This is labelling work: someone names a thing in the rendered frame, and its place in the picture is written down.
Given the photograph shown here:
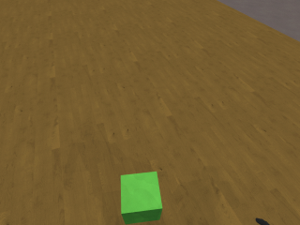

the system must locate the carton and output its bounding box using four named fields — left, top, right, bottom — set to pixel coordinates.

left=120, top=172, right=163, bottom=225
